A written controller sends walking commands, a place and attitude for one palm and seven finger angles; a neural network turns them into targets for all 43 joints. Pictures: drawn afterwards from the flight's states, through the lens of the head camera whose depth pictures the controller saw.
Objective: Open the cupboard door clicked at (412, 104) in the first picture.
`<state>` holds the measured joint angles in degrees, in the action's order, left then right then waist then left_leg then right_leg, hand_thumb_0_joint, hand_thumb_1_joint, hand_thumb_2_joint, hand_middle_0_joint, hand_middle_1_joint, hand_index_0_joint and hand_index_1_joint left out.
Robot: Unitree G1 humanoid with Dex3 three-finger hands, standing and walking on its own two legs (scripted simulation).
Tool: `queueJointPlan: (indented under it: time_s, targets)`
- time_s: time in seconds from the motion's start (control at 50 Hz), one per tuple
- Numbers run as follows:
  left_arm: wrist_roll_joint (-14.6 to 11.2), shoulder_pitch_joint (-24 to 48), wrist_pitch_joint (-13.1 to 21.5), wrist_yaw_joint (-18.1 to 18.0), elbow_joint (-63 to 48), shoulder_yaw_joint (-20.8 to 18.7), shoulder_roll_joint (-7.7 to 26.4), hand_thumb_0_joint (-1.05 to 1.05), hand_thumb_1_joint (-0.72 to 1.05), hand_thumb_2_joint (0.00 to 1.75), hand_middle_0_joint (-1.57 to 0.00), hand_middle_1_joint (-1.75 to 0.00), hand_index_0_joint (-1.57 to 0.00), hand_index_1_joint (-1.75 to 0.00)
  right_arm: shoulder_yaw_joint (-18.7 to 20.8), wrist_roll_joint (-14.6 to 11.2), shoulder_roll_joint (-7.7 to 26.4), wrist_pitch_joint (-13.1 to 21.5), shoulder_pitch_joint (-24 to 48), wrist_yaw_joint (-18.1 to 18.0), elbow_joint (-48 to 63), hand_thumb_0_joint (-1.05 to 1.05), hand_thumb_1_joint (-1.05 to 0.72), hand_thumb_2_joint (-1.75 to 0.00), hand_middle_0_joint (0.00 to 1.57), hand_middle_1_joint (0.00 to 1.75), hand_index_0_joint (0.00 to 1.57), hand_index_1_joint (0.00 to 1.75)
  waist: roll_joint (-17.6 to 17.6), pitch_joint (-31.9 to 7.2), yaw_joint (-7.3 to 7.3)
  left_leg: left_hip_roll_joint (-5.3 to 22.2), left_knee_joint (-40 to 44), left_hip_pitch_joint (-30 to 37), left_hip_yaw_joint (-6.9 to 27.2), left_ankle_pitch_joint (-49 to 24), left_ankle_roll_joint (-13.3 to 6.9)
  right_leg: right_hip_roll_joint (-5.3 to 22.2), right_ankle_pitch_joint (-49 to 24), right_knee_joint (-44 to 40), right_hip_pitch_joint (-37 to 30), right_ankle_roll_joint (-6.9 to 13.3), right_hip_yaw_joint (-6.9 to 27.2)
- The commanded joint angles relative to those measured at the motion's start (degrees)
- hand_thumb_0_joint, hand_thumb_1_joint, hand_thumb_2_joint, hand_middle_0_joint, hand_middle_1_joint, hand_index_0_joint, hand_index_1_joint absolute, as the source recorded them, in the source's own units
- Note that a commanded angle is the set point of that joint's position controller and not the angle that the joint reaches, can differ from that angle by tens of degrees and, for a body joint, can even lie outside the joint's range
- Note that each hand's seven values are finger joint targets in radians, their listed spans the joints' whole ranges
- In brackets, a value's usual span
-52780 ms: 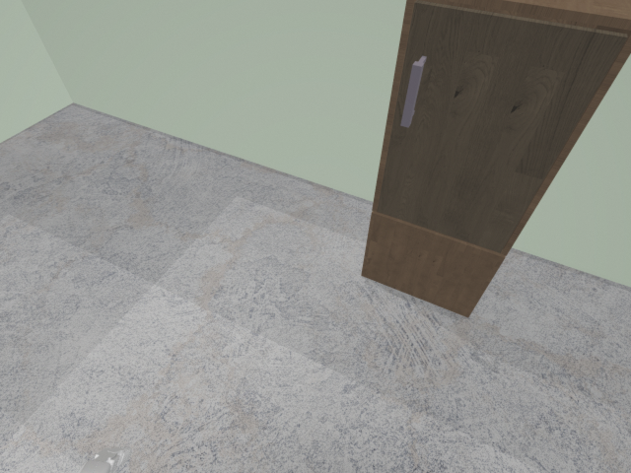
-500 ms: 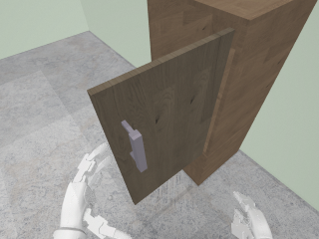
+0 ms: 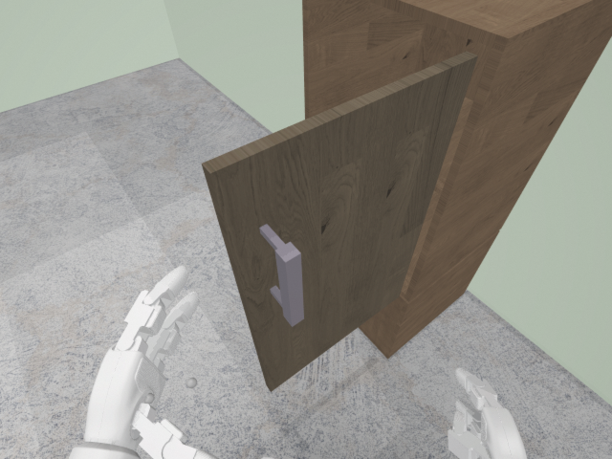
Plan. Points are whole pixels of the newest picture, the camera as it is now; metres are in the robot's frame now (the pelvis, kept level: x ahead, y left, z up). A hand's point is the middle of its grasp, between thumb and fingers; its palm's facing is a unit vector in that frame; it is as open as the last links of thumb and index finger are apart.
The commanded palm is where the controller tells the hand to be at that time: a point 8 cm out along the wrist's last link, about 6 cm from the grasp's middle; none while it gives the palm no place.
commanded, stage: draw the hand back to the body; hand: left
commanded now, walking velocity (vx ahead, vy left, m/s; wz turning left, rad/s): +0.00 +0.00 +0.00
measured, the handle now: (281, 277) +0.32 +0.05 +0.09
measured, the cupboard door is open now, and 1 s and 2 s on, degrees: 89 89 89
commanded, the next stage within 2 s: step back with the hand held close in 1.42 s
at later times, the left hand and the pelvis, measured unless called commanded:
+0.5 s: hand (106, 363) +0.18 +0.20 +0.14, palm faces +0.17 -0.95 -0.26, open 15.3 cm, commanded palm +0.15 +0.25 +0.17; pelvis +0.00 +0.02 +0.03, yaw +0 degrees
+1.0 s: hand (22, 307) +0.21 +0.25 +0.20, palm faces +0.40 -0.82 -0.41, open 9.6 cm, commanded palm +0.16 +0.30 +0.22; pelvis +0.02 +0.01 +0.05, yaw -1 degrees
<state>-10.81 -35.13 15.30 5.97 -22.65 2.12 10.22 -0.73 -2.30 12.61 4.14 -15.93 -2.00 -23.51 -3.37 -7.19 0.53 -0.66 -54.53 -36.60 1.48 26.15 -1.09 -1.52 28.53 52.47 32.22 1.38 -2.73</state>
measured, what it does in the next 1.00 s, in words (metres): rises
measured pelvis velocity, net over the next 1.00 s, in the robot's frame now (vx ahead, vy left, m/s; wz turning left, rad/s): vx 0.02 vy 0.01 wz -0.02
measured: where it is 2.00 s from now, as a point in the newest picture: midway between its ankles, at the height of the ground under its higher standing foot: outside the picture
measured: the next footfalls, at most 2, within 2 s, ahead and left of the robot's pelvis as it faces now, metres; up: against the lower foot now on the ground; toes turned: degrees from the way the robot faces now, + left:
none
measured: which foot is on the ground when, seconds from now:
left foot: down 0.00-1.00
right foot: down 0.00-1.00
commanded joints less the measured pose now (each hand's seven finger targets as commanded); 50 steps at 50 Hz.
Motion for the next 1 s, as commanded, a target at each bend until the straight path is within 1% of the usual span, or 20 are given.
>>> queueJointPlan:
  time_s: [0.0, 0.02, 0.1, 0.14, 0.2, 0.28, 0.32, 0.34, 0.36, 0.38, 0.46, 0.5, 0.56, 0.6, 0.66, 0.7, 0.76, 0.86, 0.9, 0.98]
  targets:
    - [-0.49, -1.01, 0.76, -0.74, -13.62, -3.93, 4.42, 0.0, -0.5, 0.3, -0.15, -0.3, -0.15, -0.3, 1.88, -0.32, 5.52, 2.99, 5.55, -0.66, 10.4, 0.0, -0.9, -0.9, 0.2, 0.3, 0.2, 0.3, 2.0, -4.61, -0.07, 0.38, 9.47, 8.42, 1.02, -12.88, -0.97, -0.42, -15.18, -8.95, -2.22, -0.35, -0.85]
    - [-0.68, -0.7, -0.36, -0.73, -13.42, -3.19, 3.59, 0.0, -0.5, 0.3, -0.15, -0.3, -0.15, -0.3, 1.64, -0.41, 5.51, 2.94, 5.73, -0.71, 10.67, 0.0, -0.9, -0.9, 0.2, 0.3, 0.2, 0.3, 2.59, -3.0, -0.45, 0.45, 10.04, 8.25, 1.1, -11.46, -0.98, -0.4, -13.92, -9.63, -1.59, -0.52, -1.02]
    - [-1.62, 2.15, -3.9, -0.6, -13.76, -6.45, 5.88, 0.0, -0.5, 0.3, -0.15, -0.3, -0.15, -0.3, 1.25, -0.45, 6.21, 3.06, 6.13, -1.49, 10.44, 0.0, -0.9, -0.9, 0.2, 0.3, 0.2, 0.3, 4.97, -1.78, -0.23, 0.68, 11.63, 8.42, 1.61, -8.7, -0.99, -0.49, -10.34, -11.57, -2.53, -0.56, -1.02]
    - [-1.96, 2.81, -4.36, -0.19, -17.11, -7.17, 6.65, 0.0, -0.5, 0.3, -0.15, -0.3, -0.15, -0.3, 0.96, -0.52, 6.04, 3.55, 5.89, -1.64, 10.64, 0.0, -0.9, -0.9, 0.2, 0.3, 0.2, 0.3, 2.09, -4.15, 0.32, 0.64, 12.19, 10.54, 1.58, -10.4, -0.86, -0.41, -11.8, -11.22, -3.58, -0.38, -1.22]
    - [-2.9, 3.2, -4.71, 0.4, -19.28, -9.04, 8.18, 0.0, -0.5, 0.3, -0.15, -0.3, -0.15, -0.3, 0.68, -0.58, 6.08, 4.29, 5.87, -1.73, 10.05, 0.0, -0.9, -0.9, 0.2, 0.3, 0.2, 0.3, 0.06, -5.28, 0.75, 0.73, 12.74, 12.28, 1.84, -13.08, -0.63, -0.6, -14.08, -11.25, -4.94, -0.13, -1.51]
    - [-4.22, 2.99, -5.98, 2.03, -19.2, -10.64, 8.71, 0.0, -0.4, 0.34, -0.15, -0.3, -0.15, -0.3, 0.43, -0.9, 6.2, 5.2, 5.76, -1.58, 8.86, 0.0, -0.9, -0.9, 0.2, 0.3, 0.2, 0.3, -1.05, -4.0, 0.58, 0.9, 13.67, 13.57, 2.13, -14.87, -0.16, -0.74, -15.85, -12.0, -5.33, -0.15, -2.11]
    - [-4.85, 2.8, -7.79, 2.78, -17.46, -11.61, 8.9, 0.0, -0.32, 0.37, -0.16, -0.3, -0.16, -0.3, 0.44, -1.02, 6.39, 5.35, 6.32, -1.67, 8.51, 0.0, -0.9, -0.9, 0.2, 0.3, 0.2, 0.3, 0.49, -2.36, 0.61, 0.83, 14.07, 13.35, 2.1, -14.69, -0.38, -0.72, -16.23, -13.08, -5.8, -0.26, -2.08]
    - [3.3, 3.91, -8.28, -4.38, -22.19, -13.43, 16.5, 0.0, -0.29, 0.39, -0.16, -0.3, -0.16, -0.3, 0.4, -0.39, 5.45, 4.4, 6.67, -3.16, 9.3, 0.0, -0.9, -0.9, 0.2, 0.3, 0.2, 0.3, -0.06, -1.33, 3.18, 1.25, 16.43, 13.52, 1.76, -13.68, -0.31, 0.62, -15.61, -17.19, -7.49, 0.6, 2.16]
    - [4.1, 0.95, -9.37, -7.35, -20.17, -11.72, 12.03, 0.0, -0.26, 0.4, -0.16, -0.3, -0.16, -0.3, -0.1, 0.13, 4.83, 3.99, 6.23, -3.61, 8.65, 0.0, -0.9, -0.9, 0.2, 0.3, 0.2, 0.3, 0.02, 0.93, 1.97, 1.03, 17.25, 14.22, 1.51, -13.14, -0.2, 0.89, -14.82, -18.14, -7.57, 0.69, 1.69]
    - [4.38, -0.82, -10.4, -8.46, -18.92, -10.24, 9.82, 0.0, -0.22, 0.42, -0.16, -0.3, -0.16, -0.3, -0.15, 0.16, 4.78, 3.54, 6.19, -3.64, 8.63, 0.0, -0.9, -0.9, 0.2, 0.3, 0.2, 0.3, 0.94, 1.81, 1.73, 1.2, 17.67, 14.35, 1.73, -12.53, -0.1, 0.98, -14.14, -18.3, -7.41, 0.5, 1.27]
    - [6.7, 1.43, -11.13, -11.6, -19.94, -11.85, 12.22, 0.0, -0.08, 0.48, -0.16, -0.3, -0.16, -0.3, -0.35, 0.66, 5.21, 2.82, 7.35, -3.99, 7.13, 0.0, -0.9, -0.9, 0.2, 0.3, 0.2, 0.3, 0.17, 2.12, 1.69, 1.76, 20.82, 17.7, 1.95, -13.02, -0.22, 1.1, -14.01, -20.67, -10.8, 0.42, 1.02]
    - [7.2, 2.47, -11.01, -12.72, -20.47, -14.12, 14.56, 0.0, -0.01, 0.51, -0.17, -0.3, -0.17, -0.3, -0.23, 0.91, 5.48, 3.09, 7.96, -4.41, 6.26, 0.0, -0.9, -0.9, 0.2, 0.3, 0.2, 0.3, 1.16, 0.97, 2.02, 1.69, 21.94, 19.62, 1.69, -13.62, -0.44, 1.15, -14.54, -22.3, -13.02, 0.37, 1.26]
    - [7.57, 4.78, -10.78, -13.56, -20.9, -14.46, 14.36, 0.0, 0.09, 0.55, -0.17, -0.3, -0.17, -0.3, -0.46, 1.03, 5.3, 3.62, 8.42, -4.65, 5.14, 0.0, -0.9, -0.9, 0.2, 0.3, 0.2, 0.3, 0.23, 1.92, 1.7, 1.72, 24.09, 22.2, 1.67, -13.97, -0.43, 1.25, -14.75, -24.03, -14.19, 0.23, 1.21]
    - [7.83, 5.94, -10.69, -14.21, -20.44, -16.54, 16.18, 0.0, 0.17, 0.58, -0.17, -0.3, -0.17, -0.3, -0.4, 1.24, 5.79, 4.05, 8.75, -4.66, 3.96, 0.0, -0.9, -0.9, 0.2, 0.3, 0.2, 0.3, -0.31, 1.43, 2.14, 1.85, 25.43, 23.26, 1.99, -15.47, -0.28, 1.22, -15.86, -24.77, -16.53, 0.4, 1.18]
    - [7.81, 4.72, -10.36, -14.27, -19.83, -16.82, 14.99, 0.0, 0.27, 0.63, -0.18, -0.3, -0.18, -0.3, -0.32, 1.35, 5.58, 4.48, 9.12, -4.25, 2.64, 0.0, -0.9, -0.9, 0.2, 0.3, 0.2, 0.3, -1.72, 1.43, 2.25, 2.02, 26.83, 25.71, 1.86, -19.91, 0.07, 1.24, -18.78, -25.41, -18.23, 0.32, 0.93]
    - [7.87, 4.17, -10.26, -14.34, -18.15, -18.66, 16.14, 0.0, 0.34, 0.66, -0.18, -0.3, -0.18, -0.3, -0.02, 1.44, 5.88, 4.59, 9.79, -3.9, 1.72, 0.0, -0.9, -0.9, 0.2, 0.3, 0.2, 0.3, 0.16, 1.52, 2.83, 2.25, 27.63, 26.39, 1.68, -22.38, 0.19, 1.12, -20.34, -26.2, -20.03, 0.3, 0.81]
    - [7.43, 4.54, -10.07, -14.07, -16.86, -20.4, 16.35, 0.0, 0.44, 0.7, -0.18, -0.3, -0.18, -0.3, 0.22, 1.61, 5.85, 4.19, 10.34, -3.67, 0.9, 0.0, -0.9, -0.9, 0.2, 0.3, 0.2, 0.3, 2.1, 2.79, 2.87, 2.17, 28.73, 27.06, 0.95, -23.67, 0.1, 1.13, -22.12, -27.45, -21.28, 0.11, 0.95]
    - [7.22, 7.36, -9.36, -14.04, -16.33, -24.24, 18.35, 0.0, 0.62, 0.78, -0.19, -0.3, -0.19, -0.3, 0.61, 1.71, 5.82, 3.66, 10.92, -3.39, -0.19, 0.0, -0.9, -0.9, 0.2, 0.3, 0.2, 0.3, 0.85, 3.05, 3.18, 2.02, 29.98, 28.93, 0.05, -25.48, 0.1, 1.09, -24.3, -29.2, -23.21, 0.06, 1.37]
    - [7.29, 8.77, -9.02, -14.15, -16.98, -25.92, 19.98, 0.0, 0.69, 0.81, -0.19, -0.3, -0.19, -0.3, 0.79, 1.71, 6.04, 3.87, 11.45, -3.36, -0.7, 0.0, -0.9, -0.9, 0.2, 0.3, 0.2, 0.3, -1.25, 2.23, 3.48, 1.99, 30.09, 30.01, -0.25, -26.94, 0.06, 1.18, -25.54, -29.75, -24.28, 0.11, 1.69]
    - [6.74, 10.45, -8.82, -14.13, -16.3, -27.8, 20.59, 0.0, 0.83, 0.87, -0.2, -0.3, -0.2, -0.3, 1.04, 1.73, 5.94, 3.55, 11.54, -3.21, -1.33, 0.0, -0.9, -0.9, 0.2, 0.3, 0.2, 0.3, -0.81, 2.69, 3.29, 1.83, 30.5, 31.23, -0.83, -27.76, -0.04, 1.16, -26.97, -30.79, -24.61, -0.09, 1.77]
